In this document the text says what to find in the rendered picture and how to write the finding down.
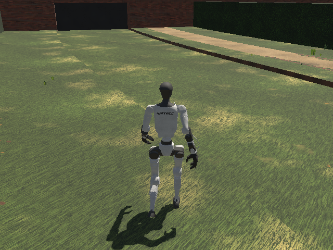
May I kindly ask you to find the right robot hand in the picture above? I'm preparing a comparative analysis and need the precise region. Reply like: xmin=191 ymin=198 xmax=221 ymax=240
xmin=186 ymin=153 xmax=198 ymax=169

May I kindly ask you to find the robot left upper arm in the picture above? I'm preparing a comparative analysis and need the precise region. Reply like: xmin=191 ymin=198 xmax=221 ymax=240
xmin=142 ymin=105 xmax=155 ymax=132

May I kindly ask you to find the robot right upper arm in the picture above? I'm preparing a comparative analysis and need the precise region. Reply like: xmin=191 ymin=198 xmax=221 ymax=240
xmin=177 ymin=105 xmax=189 ymax=134

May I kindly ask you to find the left robot forearm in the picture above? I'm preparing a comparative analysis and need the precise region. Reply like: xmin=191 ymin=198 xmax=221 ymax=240
xmin=141 ymin=125 xmax=148 ymax=139

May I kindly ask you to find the humanoid robot torso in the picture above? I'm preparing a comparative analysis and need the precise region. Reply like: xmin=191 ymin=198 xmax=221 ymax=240
xmin=154 ymin=103 xmax=178 ymax=156

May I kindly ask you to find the right robot forearm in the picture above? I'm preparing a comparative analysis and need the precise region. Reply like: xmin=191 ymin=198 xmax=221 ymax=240
xmin=185 ymin=126 xmax=197 ymax=154

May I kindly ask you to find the left robot hand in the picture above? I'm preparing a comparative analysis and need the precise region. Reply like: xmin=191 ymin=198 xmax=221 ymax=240
xmin=142 ymin=135 xmax=154 ymax=144

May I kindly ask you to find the robot right foot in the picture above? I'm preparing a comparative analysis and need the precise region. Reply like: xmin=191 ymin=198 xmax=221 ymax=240
xmin=173 ymin=196 xmax=180 ymax=209

